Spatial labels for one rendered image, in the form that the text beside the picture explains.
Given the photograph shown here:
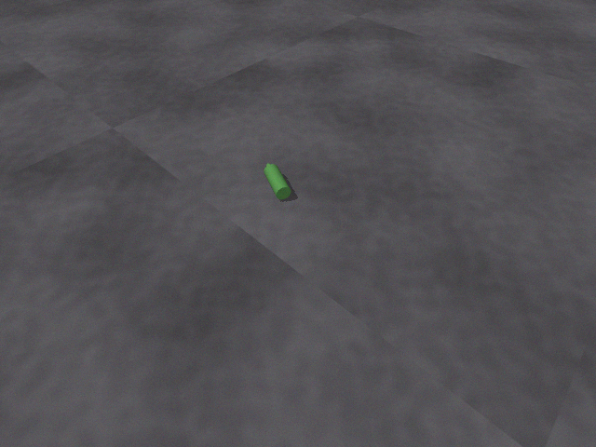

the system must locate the bottle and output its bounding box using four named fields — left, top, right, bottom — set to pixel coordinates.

left=264, top=163, right=291, bottom=199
